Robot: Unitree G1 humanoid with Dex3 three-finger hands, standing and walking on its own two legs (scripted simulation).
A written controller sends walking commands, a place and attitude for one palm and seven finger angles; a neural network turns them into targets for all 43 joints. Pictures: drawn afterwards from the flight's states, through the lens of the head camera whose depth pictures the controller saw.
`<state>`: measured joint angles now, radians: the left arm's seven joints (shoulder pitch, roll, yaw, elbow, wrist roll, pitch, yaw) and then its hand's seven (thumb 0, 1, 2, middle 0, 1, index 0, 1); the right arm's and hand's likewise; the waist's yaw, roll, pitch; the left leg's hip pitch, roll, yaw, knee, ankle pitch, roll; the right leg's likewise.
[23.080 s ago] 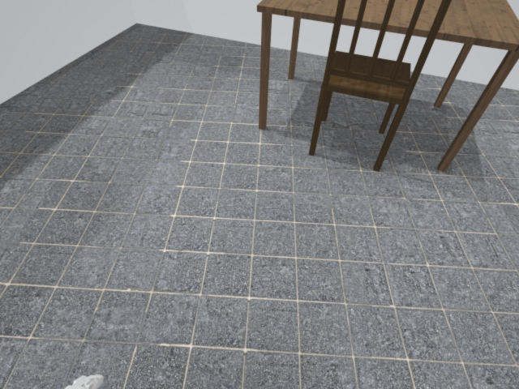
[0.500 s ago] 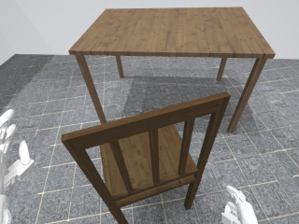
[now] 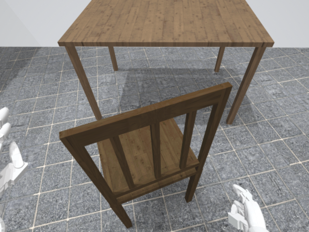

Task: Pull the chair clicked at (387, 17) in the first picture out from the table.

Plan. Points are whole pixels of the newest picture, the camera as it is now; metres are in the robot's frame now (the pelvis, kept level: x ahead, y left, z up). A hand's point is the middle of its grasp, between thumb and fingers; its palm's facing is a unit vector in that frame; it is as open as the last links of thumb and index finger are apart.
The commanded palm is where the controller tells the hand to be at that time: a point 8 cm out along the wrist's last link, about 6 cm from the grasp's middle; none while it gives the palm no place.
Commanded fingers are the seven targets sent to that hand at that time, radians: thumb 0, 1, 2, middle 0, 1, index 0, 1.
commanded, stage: step back with the hand held close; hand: left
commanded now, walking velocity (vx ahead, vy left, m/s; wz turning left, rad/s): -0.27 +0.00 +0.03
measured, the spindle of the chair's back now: (156, 154) +0.35 +0.03 -0.06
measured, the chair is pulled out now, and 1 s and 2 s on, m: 0.60 0.60 0.60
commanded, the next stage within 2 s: none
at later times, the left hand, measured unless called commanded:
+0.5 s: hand out of the picture +0.13 +0.28 +0.15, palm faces +0.47 -0.75 -0.46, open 7.4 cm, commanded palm +0.07 +0.31 +0.17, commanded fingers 0.00 0.90 0.90 -0.20 -0.30 -0.20 -0.30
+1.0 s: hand out of the picture +0.12 +0.27 +0.16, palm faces +0.47 -0.73 -0.50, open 7.4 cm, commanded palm +0.05 +0.31 +0.17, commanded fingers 0.00 0.90 0.90 -0.20 -0.30 -0.20 -0.30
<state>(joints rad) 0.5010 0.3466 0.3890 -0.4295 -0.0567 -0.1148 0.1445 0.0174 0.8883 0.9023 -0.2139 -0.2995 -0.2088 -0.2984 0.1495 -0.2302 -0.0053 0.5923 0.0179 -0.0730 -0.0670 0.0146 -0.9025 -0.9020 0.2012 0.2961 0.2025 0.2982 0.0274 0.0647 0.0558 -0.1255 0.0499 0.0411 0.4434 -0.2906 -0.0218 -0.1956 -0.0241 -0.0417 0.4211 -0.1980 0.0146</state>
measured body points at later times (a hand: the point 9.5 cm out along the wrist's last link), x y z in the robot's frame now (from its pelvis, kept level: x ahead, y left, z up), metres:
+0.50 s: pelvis -0.06 +0.01 -0.01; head -0.05 +0.01 +0.44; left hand +0.10 +0.32 +0.18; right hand +0.12 -0.23 -0.09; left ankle -0.03 +0.13 -0.74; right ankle +0.02 -0.13 -0.74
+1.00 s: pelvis -0.08 +0.01 -0.02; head -0.04 +0.02 +0.43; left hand +0.09 +0.31 +0.19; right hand +0.10 -0.23 -0.10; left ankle -0.03 +0.13 -0.74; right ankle +0.02 -0.13 -0.74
